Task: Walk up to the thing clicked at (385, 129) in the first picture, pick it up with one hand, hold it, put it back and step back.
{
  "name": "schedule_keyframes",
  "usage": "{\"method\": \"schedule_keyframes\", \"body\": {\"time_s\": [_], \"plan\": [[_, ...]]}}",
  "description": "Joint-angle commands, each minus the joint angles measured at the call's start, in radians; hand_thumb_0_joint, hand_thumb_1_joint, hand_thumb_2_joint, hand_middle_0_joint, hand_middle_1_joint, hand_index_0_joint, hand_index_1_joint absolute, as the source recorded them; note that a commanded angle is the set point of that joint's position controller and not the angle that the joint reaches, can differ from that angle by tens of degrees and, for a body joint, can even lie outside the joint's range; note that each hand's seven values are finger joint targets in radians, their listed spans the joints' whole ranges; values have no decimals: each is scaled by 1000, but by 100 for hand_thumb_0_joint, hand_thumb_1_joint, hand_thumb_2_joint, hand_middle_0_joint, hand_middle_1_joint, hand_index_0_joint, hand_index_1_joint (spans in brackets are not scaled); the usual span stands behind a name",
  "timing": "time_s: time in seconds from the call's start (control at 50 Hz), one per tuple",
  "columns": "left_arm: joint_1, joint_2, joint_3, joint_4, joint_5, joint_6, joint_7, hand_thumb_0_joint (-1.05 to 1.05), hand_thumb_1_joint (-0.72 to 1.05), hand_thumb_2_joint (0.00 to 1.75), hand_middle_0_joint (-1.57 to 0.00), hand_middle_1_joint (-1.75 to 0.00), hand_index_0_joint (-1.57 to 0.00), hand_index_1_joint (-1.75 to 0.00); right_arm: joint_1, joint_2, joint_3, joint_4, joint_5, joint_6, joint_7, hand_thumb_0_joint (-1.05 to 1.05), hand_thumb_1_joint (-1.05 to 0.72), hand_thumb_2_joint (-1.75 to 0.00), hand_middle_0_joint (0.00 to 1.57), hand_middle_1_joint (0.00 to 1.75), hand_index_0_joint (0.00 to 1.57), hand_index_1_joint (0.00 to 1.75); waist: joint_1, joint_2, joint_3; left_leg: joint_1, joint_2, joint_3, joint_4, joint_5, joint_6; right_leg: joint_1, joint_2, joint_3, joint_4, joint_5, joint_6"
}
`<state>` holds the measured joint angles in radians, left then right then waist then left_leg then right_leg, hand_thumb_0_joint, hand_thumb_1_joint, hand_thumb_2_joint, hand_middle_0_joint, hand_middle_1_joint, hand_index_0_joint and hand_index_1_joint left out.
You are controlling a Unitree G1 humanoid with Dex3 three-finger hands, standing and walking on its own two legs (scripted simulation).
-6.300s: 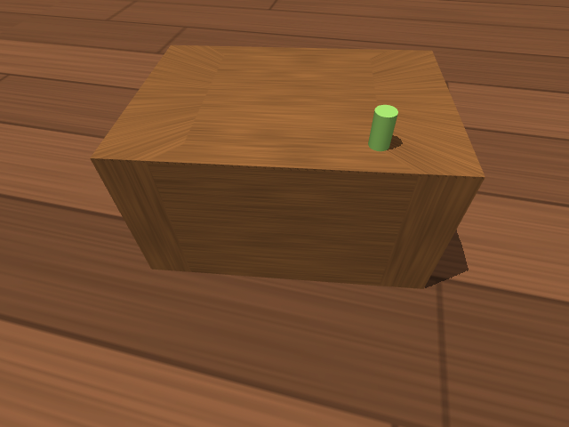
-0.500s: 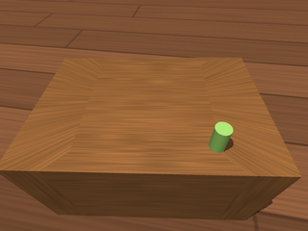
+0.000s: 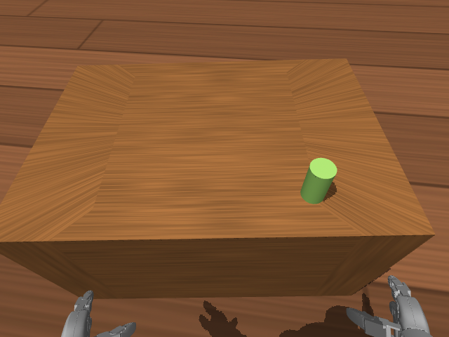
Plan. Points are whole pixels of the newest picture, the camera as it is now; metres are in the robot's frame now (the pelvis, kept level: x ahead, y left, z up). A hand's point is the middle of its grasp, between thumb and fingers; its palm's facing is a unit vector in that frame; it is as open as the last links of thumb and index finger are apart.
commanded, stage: rise first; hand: right
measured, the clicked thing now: (317, 181) +0.49 -0.22 -0.12
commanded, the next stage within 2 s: go down in 0.86 s
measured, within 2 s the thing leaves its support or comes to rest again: neither
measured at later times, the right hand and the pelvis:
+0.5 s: hand (389, 310) +0.19 -0.26 -0.07, palm faces +0.28 +0.89 -0.37, open 17.1 cm; pelvis +0.02 +0.01 +0.00, yaw -1 degrees
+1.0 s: hand (399, 309) +0.18 -0.26 -0.03, palm faces +0.31 +0.88 -0.36, open 17.2 cm; pelvis +0.01 +0.01 +0.00, yaw -1 degrees
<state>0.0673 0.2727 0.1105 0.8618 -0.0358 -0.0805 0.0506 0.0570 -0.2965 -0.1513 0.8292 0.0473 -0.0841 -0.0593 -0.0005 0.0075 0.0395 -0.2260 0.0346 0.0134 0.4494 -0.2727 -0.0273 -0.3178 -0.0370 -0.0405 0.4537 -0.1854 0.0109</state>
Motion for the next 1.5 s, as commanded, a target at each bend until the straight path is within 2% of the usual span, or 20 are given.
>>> {"method": "schedule_keyframes", "body": {"time_s": [0.0, 0.16, 0.46, 0.68, 0.74, 0.78, 0.86, 0.9, 0.92, 0.94, 0.96, 0.98, 1.0, 1.02, 1.04, 1.06, 1.22, 1.26, 1.34, 1.48], "plan": [[45, 142, 45, -156, -4, -11, 22, 0, -18, 11, -5, -6, -5, -5, 60, -161, -51, -205, 4, -6, -18, 0, 18, -12, 6, 5, 6, 5, 1, -44, -213, 19, -42, 36, -57, 293, 23, 169, 23, -18, -47, 239, -17], [-14, 161, 47, -266, 3, -27, 50, 0, -52, 6, -6, -7, -6, -7, 5, -225, -82, -353, -11, -33, -35, 0, 46, -7, 5, 6, 5, 6, -6, -20, -191, 11, -31, 29, -73, 201, 22, 176, 29, -12, -61, 148, -21], [87, 88, -8, -371, 2, -17, 43, 0, -54, 6, -6, -7, -6, -6, 122, -216, -130, -464, -8, -46, -30, 0, 52, -6, 5, 6, 5, 6, -18, -26, -136, 50, -22, 34, -90, 271, 14, 206, 37, -24, -68, 214, -25], [82, 139, 48, -390, 6, -24, 42, 0, -55, 8, -6, -7, -6, -7, 145, -223, -152, -559, -9, -54, -27, 0, 50, -6, 5, 6, 5, 6, -16, -26, -135, 64, -21, 39, -96, 286, 12, 245, 34, -19, -81, 223, -26], [88, 57, -19, -361, 3, -21, 31, 0, -55, 8, -6, -7, -6, -7, 161, -196, -135, -587, -10, -61, -23, 0, 51, -6, 5, 6, 5, 6, -34, -51, -109, 65, -23, 39, -105, 243, 19, 230, 36, -21, -91, 192, -22], [86, 133, 47, -370, 8, -21, 39, 0, -55, 8, -6, -7, -6, -7, 185, -205, -148, -570, -8, -57, -24, 0, 51, -6, 5, 6, 5, 6, -18, -25, -124, 67, -29, 43, -106, 236, 21, 235, 30, -18, -98, 190, -22], [78, 115, 34, -356, 6, -23, 36, 0, -55, 8, -6, -7, -6, -7, 174, -218, -164, -611, -6, -67, -25, 0, 52, -6, 5, 6, 5, 6, -23, -40, -99, 67, -28, 44, -117, 208, 24, 229, 32, -19, -107, 166, -21], [76, 106, 22, -366, 8, -27, 33, 0, -50, 1, -7, -6, -8, -5, 180, -195, -141, -628, -6, -71, -21, 0, 44, -9, 3, 6, 4, 6, -21, -29, -102, 67, -27, 42, -123, 202, 21, 234, 34, -21, -104, 157, -23], [45, 43, -16, -354, 32, -27, 17, 0, -54, 9, -6, -7, -6, -8, 147, -99, -126, -788, -7, -92, -8, 0, 43, -8, 5, 6, 5, 6, -23, -80, -141, 41, -29, 36, -95, 214, 25, 225, 36, -6, -79, 165, -21], [80, 105, 18, -352, 3, -28, 32, 0, -50, 1, -7, -6, -7, -5, 231, -253, -197, -539, -9, -72, -24, 0, 42, -9, 4, 6, 4, 6, -37, -3, -83, 64, -27, 41, -122, 197, 20, 213, 37, -20, -99, 158, -24], [45, 92, 26, -346, 31, -26, 22, 0, -56, 9, -6, -6, -5, -7, 171, -121, -142, -737, -5, -92, -6, 0, 45, -8, 5, 6, 5, 6, -11, -44, -102, 26, -31, 37, -101, 191, 23, 213, 34, -5, -82, 141, -24], [81, 128, 38, -360, 7, -28, 33, 0, -50, 1, -7, -6, -8, -5, 195, -256, -205, -557, -9, -80, -21, 0, 42, -9, 4, 6, 4, 6, -23, 12, -97, 59, -29, 41, -120, 181, 20, 221, 34, -16, -100, 140, -25], [42, 89, 20, -368, 36, -27, 19, 0, -56, 9, -6, -6, -5, -7, 107, -131, -161, -802, -1, -113, -4, 0, 44, -8, 5, 6, 5, 6, -7, -54, -142, 31, -32, 35, -93, 194, 23, 226, 33, -1, -75, 146, -22], [81, 111, 31, -364, 9, -28, 31, 0, -51, 1, -7, -6, -7, -5, 191, -248, -209, -538, -11, -88, -17, 0, 41, -9, 4, 6, 4, 6, -24, 8, -109, 62, -29, 42, -115, 184, 21, 226, 32, -14, -95, 148, -25], [50, 80, 11, -374, 36, -27, 18, 0, -52, 3, -6, -6, -6, -5, 120, -111, -155, -772, 1, -119, 0, 0, 49, -6, 3, 6, 4, 6, -7, -47, -126, 25, -34, 33, -89, 195, 24, 220, 32, -1, -75, 147, -21], [62, 114, 44, -395, 35, -31, 23, 0, -53, 4, -6, -5, -6, -5, 122, -183, -226, -709, 2, -122, 0, 0, 48, -7, 3, 6, 4, 6, -7, -30, -164, 27, -33, 32, -87, 191, 23, 227, 35, 0, -67, 144, -24], [71, 137, 54, -386, 32, -27, 40, 0, -53, 2, -6, -5, -6, -5, -207, -329, -315, -496, 52, -189, 105, 0, 52, -6, 3, 6, 4, 6, 38, -7, -123, -63, -13, 0, -70, 113, 14, 170, 41, 14, -18, 60, -31], [76, 102, 10, -341, 28, -30, 38, 0, -53, 3, -6, -5, -6, -5, -255, -358, -325, -418, 69, -212, 157, 0, 53, -6, 3, 6, 4, 6, 29, -33, -115, -94, -3, -21, -46, 85, 13, 125, 43, 19, 12, 38, -30], [64, 78, -33, -331, 24, -49, 36, 0, -53, 2, -6, -6, -6, -5, -353, -407, -359, -289, 115, -258, 267, 0, 54, -5, 3, 6, 4, 6, 23, -78, -221, -153, -18, -7, 78, 121, 19, 51, 28, 32, 101, 59, -25], [92, 166, 6, -444, 23, -75, 58, 0, -52, 2, -6, -6, -7, -5, -487, -540, -435, -93, 187, -301, 407, 0, 51, -5, 4, 5, 5, 5, 33, -68, -309, -232, -37, 12, 178, 86, 24, -40, 11, 47, 200, 39, -21]]}}
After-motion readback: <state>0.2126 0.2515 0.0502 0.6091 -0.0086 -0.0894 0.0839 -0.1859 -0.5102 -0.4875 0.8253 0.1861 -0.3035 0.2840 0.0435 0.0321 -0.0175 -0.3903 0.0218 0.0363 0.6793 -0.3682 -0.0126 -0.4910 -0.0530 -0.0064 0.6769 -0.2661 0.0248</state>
